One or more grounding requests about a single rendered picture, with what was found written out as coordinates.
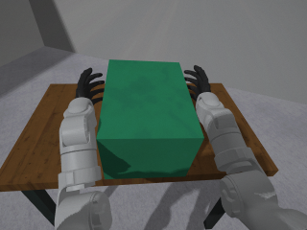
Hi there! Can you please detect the robot left forearm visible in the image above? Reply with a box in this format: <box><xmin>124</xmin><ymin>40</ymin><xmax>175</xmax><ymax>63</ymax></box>
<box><xmin>54</xmin><ymin>97</ymin><xmax>102</xmax><ymax>230</ymax></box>

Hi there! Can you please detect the carton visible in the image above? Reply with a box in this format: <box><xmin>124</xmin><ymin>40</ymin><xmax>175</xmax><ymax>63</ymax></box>
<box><xmin>96</xmin><ymin>59</ymin><xmax>204</xmax><ymax>179</ymax></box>

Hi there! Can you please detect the robot right forearm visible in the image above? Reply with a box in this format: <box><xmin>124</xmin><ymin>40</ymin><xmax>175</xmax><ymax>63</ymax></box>
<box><xmin>195</xmin><ymin>92</ymin><xmax>278</xmax><ymax>203</ymax></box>

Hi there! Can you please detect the robot right hand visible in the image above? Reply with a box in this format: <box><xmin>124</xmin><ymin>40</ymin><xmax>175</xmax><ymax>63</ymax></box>
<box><xmin>184</xmin><ymin>65</ymin><xmax>211</xmax><ymax>101</ymax></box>

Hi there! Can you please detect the robot left hand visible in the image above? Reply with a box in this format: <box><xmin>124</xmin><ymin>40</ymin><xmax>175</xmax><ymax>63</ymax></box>
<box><xmin>75</xmin><ymin>67</ymin><xmax>105</xmax><ymax>105</ymax></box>

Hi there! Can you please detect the left robot upper arm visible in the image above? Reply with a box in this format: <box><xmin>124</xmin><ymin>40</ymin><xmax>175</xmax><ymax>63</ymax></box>
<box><xmin>55</xmin><ymin>191</ymin><xmax>113</xmax><ymax>230</ymax></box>

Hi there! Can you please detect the table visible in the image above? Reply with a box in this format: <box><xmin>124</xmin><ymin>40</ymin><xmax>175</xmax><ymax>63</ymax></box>
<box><xmin>0</xmin><ymin>83</ymin><xmax>279</xmax><ymax>230</ymax></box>

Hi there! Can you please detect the right robot upper arm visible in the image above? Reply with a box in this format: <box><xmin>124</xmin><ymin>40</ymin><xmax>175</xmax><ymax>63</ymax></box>
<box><xmin>219</xmin><ymin>170</ymin><xmax>307</xmax><ymax>230</ymax></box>

